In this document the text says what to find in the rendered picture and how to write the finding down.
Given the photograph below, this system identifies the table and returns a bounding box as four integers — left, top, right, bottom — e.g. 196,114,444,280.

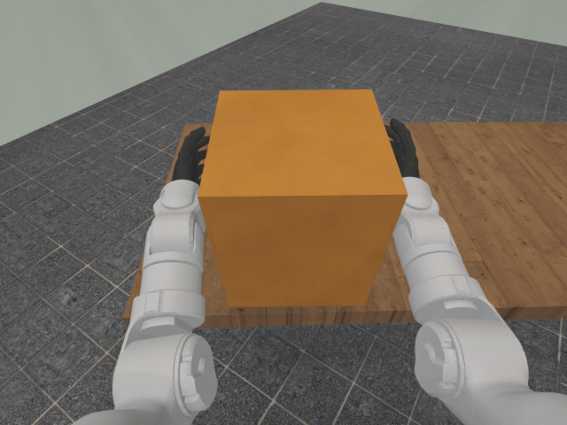
122,121,567,328

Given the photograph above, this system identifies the robot right forearm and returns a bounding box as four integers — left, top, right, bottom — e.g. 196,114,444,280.
392,177,529,378

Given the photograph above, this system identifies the carton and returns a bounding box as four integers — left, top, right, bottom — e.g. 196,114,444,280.
198,89,408,307

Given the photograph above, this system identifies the right robot upper arm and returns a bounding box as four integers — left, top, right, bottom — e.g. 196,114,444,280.
415,318,567,425

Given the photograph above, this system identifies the right robot hand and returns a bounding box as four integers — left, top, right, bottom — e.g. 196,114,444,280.
384,118,420,179

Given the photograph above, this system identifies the left robot hand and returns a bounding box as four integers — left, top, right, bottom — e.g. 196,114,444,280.
171,127,210,186

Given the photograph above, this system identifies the left robot upper arm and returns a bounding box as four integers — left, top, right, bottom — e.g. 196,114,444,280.
71,333,218,425

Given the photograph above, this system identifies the robot left forearm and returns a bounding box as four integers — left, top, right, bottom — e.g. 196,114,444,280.
113,180,206,406

